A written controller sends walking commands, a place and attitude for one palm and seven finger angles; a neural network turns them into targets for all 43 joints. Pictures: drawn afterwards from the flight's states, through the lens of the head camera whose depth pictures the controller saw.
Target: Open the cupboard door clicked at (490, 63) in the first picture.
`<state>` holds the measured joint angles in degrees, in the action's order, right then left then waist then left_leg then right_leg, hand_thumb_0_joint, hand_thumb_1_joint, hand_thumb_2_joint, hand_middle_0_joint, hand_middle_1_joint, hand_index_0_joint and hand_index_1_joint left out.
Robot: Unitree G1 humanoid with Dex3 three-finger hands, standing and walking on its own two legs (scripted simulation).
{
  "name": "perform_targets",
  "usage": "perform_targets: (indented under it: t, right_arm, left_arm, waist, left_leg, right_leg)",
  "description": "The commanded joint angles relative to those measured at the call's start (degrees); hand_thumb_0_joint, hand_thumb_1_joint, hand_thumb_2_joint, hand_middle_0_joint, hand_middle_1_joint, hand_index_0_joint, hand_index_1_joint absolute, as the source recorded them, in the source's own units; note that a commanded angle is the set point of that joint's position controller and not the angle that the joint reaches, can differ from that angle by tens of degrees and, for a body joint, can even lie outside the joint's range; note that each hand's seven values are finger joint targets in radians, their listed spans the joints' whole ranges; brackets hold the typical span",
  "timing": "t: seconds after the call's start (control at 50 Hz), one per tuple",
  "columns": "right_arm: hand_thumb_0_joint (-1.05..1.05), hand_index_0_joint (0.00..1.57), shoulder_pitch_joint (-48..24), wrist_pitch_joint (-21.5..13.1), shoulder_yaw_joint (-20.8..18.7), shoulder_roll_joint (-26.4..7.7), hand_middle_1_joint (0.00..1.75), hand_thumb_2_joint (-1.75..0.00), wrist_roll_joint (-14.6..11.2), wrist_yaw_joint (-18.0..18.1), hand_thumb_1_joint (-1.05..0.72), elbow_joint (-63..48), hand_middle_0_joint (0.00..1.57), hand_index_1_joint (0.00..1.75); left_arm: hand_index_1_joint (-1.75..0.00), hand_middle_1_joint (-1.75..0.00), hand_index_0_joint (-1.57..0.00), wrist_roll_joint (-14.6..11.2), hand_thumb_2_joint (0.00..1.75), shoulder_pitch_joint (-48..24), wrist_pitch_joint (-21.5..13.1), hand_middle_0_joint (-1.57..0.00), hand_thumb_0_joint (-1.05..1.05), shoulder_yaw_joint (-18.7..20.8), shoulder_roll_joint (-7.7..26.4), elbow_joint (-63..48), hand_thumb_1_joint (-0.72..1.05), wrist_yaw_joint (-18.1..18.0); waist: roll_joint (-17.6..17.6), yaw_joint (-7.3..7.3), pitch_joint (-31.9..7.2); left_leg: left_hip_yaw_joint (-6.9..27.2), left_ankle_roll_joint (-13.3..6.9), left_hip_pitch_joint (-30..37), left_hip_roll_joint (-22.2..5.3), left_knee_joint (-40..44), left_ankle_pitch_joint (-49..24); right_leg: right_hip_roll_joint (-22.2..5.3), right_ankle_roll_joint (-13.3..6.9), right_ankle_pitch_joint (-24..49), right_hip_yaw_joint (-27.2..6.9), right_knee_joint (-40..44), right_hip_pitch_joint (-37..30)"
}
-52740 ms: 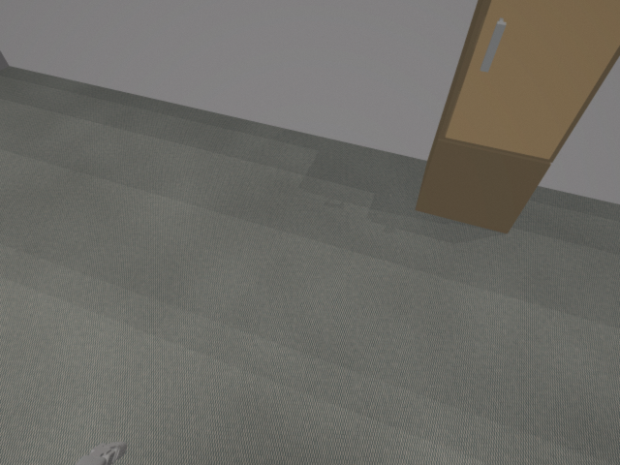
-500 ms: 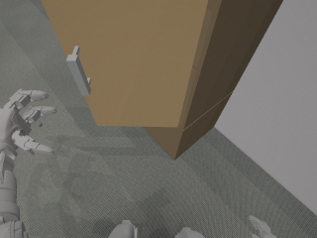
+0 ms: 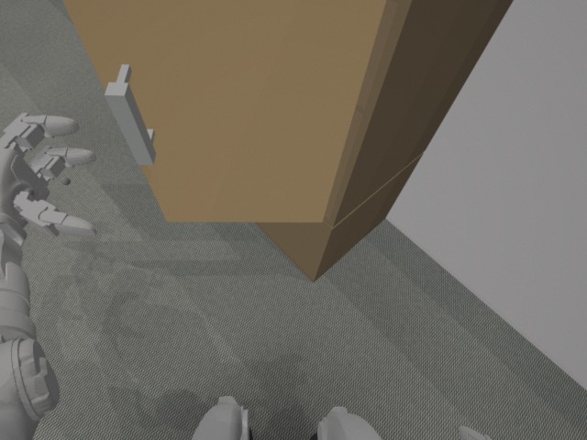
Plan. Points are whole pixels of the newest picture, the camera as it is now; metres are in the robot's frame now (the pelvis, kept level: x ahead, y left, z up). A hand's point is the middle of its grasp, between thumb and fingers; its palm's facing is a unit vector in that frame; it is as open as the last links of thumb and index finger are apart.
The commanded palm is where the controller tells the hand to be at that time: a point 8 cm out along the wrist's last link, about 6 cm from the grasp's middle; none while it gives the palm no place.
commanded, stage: move the hooked fingers beside the handle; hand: left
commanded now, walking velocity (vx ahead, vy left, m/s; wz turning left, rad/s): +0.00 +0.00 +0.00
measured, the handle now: (136, 117) +0.55 +0.23 +0.07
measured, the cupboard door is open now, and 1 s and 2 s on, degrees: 49 49 49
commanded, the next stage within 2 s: slide the fingers in behind the handle in 1.40 s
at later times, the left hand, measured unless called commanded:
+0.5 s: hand (85, 139) +0.49 +0.28 +0.08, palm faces +0.01 -1.00 -0.01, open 14.0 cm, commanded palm +0.48 +0.32 +0.07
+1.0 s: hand (84, 131) +0.51 +0.29 +0.07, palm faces +0.03 -1.00 -0.02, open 14.0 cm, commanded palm +0.49 +0.32 +0.07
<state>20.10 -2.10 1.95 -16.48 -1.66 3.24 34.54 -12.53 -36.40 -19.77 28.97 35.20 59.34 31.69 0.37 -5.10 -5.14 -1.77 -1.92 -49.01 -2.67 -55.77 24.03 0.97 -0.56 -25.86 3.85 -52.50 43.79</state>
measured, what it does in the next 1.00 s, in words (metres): stands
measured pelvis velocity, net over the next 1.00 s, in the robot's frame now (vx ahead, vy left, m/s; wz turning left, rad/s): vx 0.01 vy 0.01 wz -0.04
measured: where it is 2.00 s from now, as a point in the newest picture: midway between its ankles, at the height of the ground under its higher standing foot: outside the picture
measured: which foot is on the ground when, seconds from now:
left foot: down 0.00-1.00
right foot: down 0.00-1.00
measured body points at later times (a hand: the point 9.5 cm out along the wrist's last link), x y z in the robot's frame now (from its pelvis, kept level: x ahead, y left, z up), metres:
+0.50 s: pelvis -0.01 +0.01 -0.01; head +0.13 +0.03 +0.42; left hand +0.48 +0.34 +0.08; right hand +0.00 -0.27 -0.11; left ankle +0.02 +0.10 -0.68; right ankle -0.01 -0.12 -0.68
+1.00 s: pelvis +0.01 +0.01 -0.01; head +0.16 +0.04 +0.41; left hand +0.50 +0.35 +0.07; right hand -0.01 -0.26 -0.11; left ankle +0.02 +0.10 -0.68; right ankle -0.01 -0.12 -0.68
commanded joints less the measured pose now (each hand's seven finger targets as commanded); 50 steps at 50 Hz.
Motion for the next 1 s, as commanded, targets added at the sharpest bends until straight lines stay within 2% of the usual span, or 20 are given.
perform_targets:
  t: [0.0, 0.04, 0.08, 0.12, 0.18, 0.24, 0.26, 0.28, 0.34, 0.4, 0.48, 0.56, 0.62, 0.64, 0.68, 0.72, 0.8, 0.84, 0.88, 0.98]
  right_arm:
    - [0.00, 0.20, 6.74, -0.31, -4.02, -10.82, 0.30, -0.90, 0.22, 0.48, -0.90, -4.37, 0.20, 0.30]
    - [0.00, 0.20, 7.11, 0.02, -4.09, -10.67, 0.30, -0.90, 0.25, 0.53, -0.90, -3.88, 0.20, 0.30]
    - [0.00, 0.20, 7.57, 0.46, -4.22, -10.80, 0.30, -0.90, 0.40, 0.37, -0.90, -3.60, 0.20, 0.30]
    - [0.00, 0.20, 7.68, 0.94, -3.95, -11.04, 0.30, -0.90, 0.45, 0.35, -0.90, -3.35, 0.20, 0.30]
    - [0.00, 0.20, 8.26, 1.84, -3.51, -11.25, 0.30, -0.90, 0.39, 0.57, -0.90, -3.13, 0.20, 0.30]
    - [0.00, 0.20, 8.99, 1.98, -3.55, -11.14, 0.30, -0.90, 0.80, 0.51, -0.90, -3.03, 0.20, 0.30]
    - [0.00, 0.20, 9.66, 2.28, -3.64, -11.59, 0.30, -0.90, 0.97, 0.47, -0.90, -2.69, 0.20, 0.30]
    - [0.00, 0.20, 9.70, 2.44, -3.48, -11.49, 0.30, -0.90, 0.90, 0.39, -0.90, -2.67, 0.20, 0.30]
    - [0.00, 0.20, 10.27, 2.75, -3.03, -11.90, 0.30, -0.90, 0.73, 0.76, -0.90, -1.89, 0.20, 0.30]
    - [0.00, 0.20, 11.23, 3.16, -2.86, -12.14, 0.30, -0.90, 0.89, 0.75, -0.90, -1.96, 0.20, 0.30]
    - [0.00, 0.20, 12.52, 4.07, -2.69, -12.24, 0.30, -0.90, 1.34, 0.49, -0.90, -2.08, 0.20, 0.30]
    - [0.00, 0.20, 13.33, 4.53, -2.40, -12.69, 0.30, -0.90, 1.26, 0.53, -0.90, -1.73, 0.20, 0.30]
    - [0.00, 0.20, 14.21, 4.98, -2.38, -12.71, 0.30, -0.90, 1.42, 0.41, -0.90, -2.00, 0.20, 0.30]
    - [0.00, 0.20, 14.43, 5.04, -2.42, -12.67, 0.30, -0.90, 1.60, 0.32, -0.90, -2.18, 0.20, 0.30]
    - [0.00, 0.20, 15.04, 5.61, -2.69, -12.63, 0.30, -0.90, 1.84, 0.01, -0.90, -2.18, 0.20, 0.30]
    - [0.00, 0.20, 15.03, 6.04, -2.79, -12.53, 0.30, -0.90, 1.77, -0.31, -0.90, -2.40, 0.20, 0.30]
    - [0.00, 0.20, 15.06, 6.03, -3.23, -12.77, 0.30, -0.90, 1.83, -0.47, -0.90, -2.82, 0.20, 0.30]
    - [0.00, 0.20, 15.06, 6.07, -3.32, -12.40, 0.30, -0.90, 1.81, -0.66, -0.90, -2.78, 0.20, 0.30]
    - [0.00, 0.20, 14.96, 5.91, -3.63, -12.45, 0.30, -0.90, 2.02, -0.88, -0.90, -2.55, 0.20, 0.30]
    - [0.00, 0.20, 14.31, 6.61, -3.54, -11.93, 0.30, -0.90, 1.66, -1.23, -0.90, -2.29, 0.20, 0.30]
  left_arm:
    - [-1.20, -1.20, -0.30, -0.65, 0.30, -20.97, -3.99, -0.30, 0.00, 2.25, 17.76, -10.85, -0.50, -0.42]
    - [-1.20, -1.20, -0.30, -0.99, 0.30, -24.59, -4.76, -0.30, 0.00, 1.87, 17.27, -11.45, -0.50, -1.03]
    - [-1.20, -1.20, -0.30, -0.62, 0.30, -24.85, -5.13, -0.30, 0.00, 2.69, 17.83, -10.61, -0.50, -1.79]
    - [-1.20, -1.20, -0.30, 0.24, 0.30, -25.53, -4.93, -0.30, 0.00, 3.43, 19.51, -8.33, -0.50, -2.53]
    - [-1.20, -1.20, -0.30, 2.00, 0.30, -29.01, -3.79, -0.30, 0.00, 2.65, 21.20, -3.98, -0.50, -2.93]
    - [-1.20, -1.20, -0.30, 2.71, 0.30, -33.44, -4.70, -0.30, 0.00, 0.94, 20.31, -6.87, -0.50, -3.28]
    - [-1.20, -1.20, -0.30, 3.08, 0.30, -32.93, -5.06, -0.30, 0.00, 2.64, 22.66, -6.65, -0.50, -3.42]
    - [-1.20, -1.20, -0.30, 2.90, 0.30, -33.05, -5.15, -0.30, 0.00, 1.96, 21.93, -5.77, -0.50, -3.41]
    - [-1.20, -1.20, -0.30, 2.36, 0.30, -36.62, -4.23, -0.30, 0.00, 2.83, 23.68, -0.46, -0.50, -3.16]
    - [-1.20, -1.20, -0.30, 4.31, 0.30, -38.04, -3.08, -0.30, 0.00, 2.76, 26.13, 0.17, -0.50, -3.04]
    - [-1.20, -1.20, -0.30, 5.66, 0.30, -38.95, -3.03, -0.30, 0.00, 3.65, 28.70, 0.48, -0.50, -3.38]
    - [-1.20, -1.20, -0.30, 5.43, 0.30, -43.35, -2.43, -0.30, 0.00, 3.52, 29.86, 2.09, -0.50, -3.07]
    - [-1.20, -1.20, -0.30, 6.33, 0.30, -40.78, -1.72, -0.30, 0.00, 4.03, 30.96, 2.85, -0.50, -3.05]
    - [-1.20, -1.20, -0.30, 6.02, 0.30, -40.18, -1.73, -0.30, 0.00, 3.64, 29.73, 2.88, -0.50, -2.85]
    - [-1.20, -1.20, -0.30, 6.37, 0.30, -38.81, -1.65, -0.30, 0.00, 4.45, 30.76, 0.60, -0.50, -2.76]
    - [-1.20, -1.20, -0.30, 5.76, 0.30, -36.97, -1.16, -0.30, 0.00, 3.89, 29.05, 0.83, -0.50, -2.52]
    - [-1.20, -1.20, -0.30, 5.08, 0.30, -36.77, -1.44, -0.30, 0.00, 7.42, 32.50, -1.74, -0.50, -2.78]
    - [-1.20, -1.20, -0.30, 4.74, 0.30, -38.03, -2.43, -0.30, 0.00, 6.96, 31.20, -4.32, -0.50, -3.29]
    - [-1.20, -1.20, -0.30, 5.26, 0.30, -36.93, -3.22, -0.30, 0.00, 8.32, 32.74, -5.79, -0.50, -3.82]
    - [-1.20, -1.20, -0.30, 4.39, 0.30, -34.01, -2.67, -0.30, 0.00, 4.40, 26.56, -4.55, -0.50, -3.11]
  waist:
    - [7.96, -0.37, -23.98]
    - [6.83, -1.25, -23.79]
    - [8.08, -1.00, -25.17]
    - [8.02, -1.05, -23.48]
    - [7.03, -2.45, -20.36]
    - [11.09, -2.86, -23.91]
    - [11.64, -2.48, -26.42]
    - [11.46, -2.92, -26.18]
    - [5.99, -4.67, -22.85]
    - [10.82, -4.23, -25.08]
    - [11.72, -4.39, -27.33]
    - [10.56, -6.25, -26.40]
    - [12.36, -5.39, -27.36]
    - [12.59, -5.34, -28.54]
    - [14.09, -4.51, -31.30]
    - [12.46, -4.72, -29.88]
    - [11.22, -4.04, -30.84]
    - [12.71, -4.31, -31.00]
    - [14.43, -3.63, -32.30]
    - [15.22, -4.02, -29.55]
  left_leg:
    - [4.84, 0.21, 23.82, 0.62, 5.84, -22.35]
    - [5.17, 0.04, 23.95, 0.43, 5.15, -23.27]
    - [5.41, 0.40, 25.29, 0.38, 5.33, -23.17]
    - [5.36, 0.36, 22.94, 0.45, 5.46, -21.13]
    - [4.88, -0.13, 18.86, 0.55, 5.11, -17.84]
    - [5.49, 0.12, 22.94, 0.35, 4.34, -20.49]
    - [5.97, 0.51, 24.61, 0.05, 4.23, -21.43]
    - [6.02, 0.54, 24.61, 0.03, 4.10, -21.71]
    - [5.71, -0.30, 18.12, 0.12, 3.25, -17.59]
    - [5.49, -0.16, 18.65, 0.24, 2.86, -18.81]
    - [5.96, 0.02, 19.78, -0.15, 1.71, -21.73]
    - [6.02, -0.37, 17.52, -0.41, 0.89, -20.45]
    - [6.05, -0.20, 18.21, -0.37, 0.82, -22.17]
    - [6.12, -0.18, 19.37, -0.37, 0.35, -23.68]
    - [6.44, 0.20, 22.13, -0.70, 0.31, -27.63]
    - [6.17, 0.06, 21.51, -0.79, 0.46, -27.34]
    - [5.89, -0.23, 20.31, -0.60, 0.54, -28.32]
    - [5.79, -0.23, 22.18, -0.59, 0.13, -29.70]
    - [5.86, 0.07, 23.69, -0.71, 0.24, -30.74]
    - [6.15, 0.54, 26.80, -0.93, 0.98, -32.41]
  right_leg:
    - [1.97, -0.92, 17.17, -1.27, 5.28, -2.17]
    - [2.23, -0.96, 17.56, -1.11, 4.85, -1.15]
    - [2.17, -0.83, 16.74, -1.00, 4.97, -0.62]
    - [2.09, -0.84, 15.49, -1.07, 4.94, -0.48]
    - [2.07, -0.55, 14.11, -1.52, 5.08, 0.41]
    - [2.23, -0.98, 14.42, -1.39, 4.40, 2.31]
    - [2.34, -0.91, 14.29, -1.33, 4.23, 2.65]
    - [2.38, -0.87, 14.37, -1.27, 4.34, 2.95]
    - [2.57, -0.57, 13.35, -1.54, 4.36, 2.05]
    - [2.30, -0.53, 14.00, -1.84, 3.92, 2.69]
    - [2.59, -0.47, 15.10, -1.64, 3.16, 3.95]
    - [2.85, -0.20, 14.65, -1.73, 3.17, 4.91]
    - [2.82, -0.39, 15.59, -1.47, 2.89, 4.79]
    - [3.01, -0.53, 16.22, -1.29, 2.32, 5.52]
    - [2.98, -0.41, 18.26, -1.07, 2.18, 4.94]
    - [3.14, -0.26, 18.50, -0.92, 2.69, 4.92]
    - [3.45, -0.31, 20.85, -1.09, 2.57, 1.76]
    - [3.67, -0.47, 21.32, -1.00, 2.45, 2.92]
    - [3.69, -0.48, 21.54, -1.12, 2.59, 2.33]
    - [3.84, -0.51, 20.33, -0.41, 3.62, 4.69]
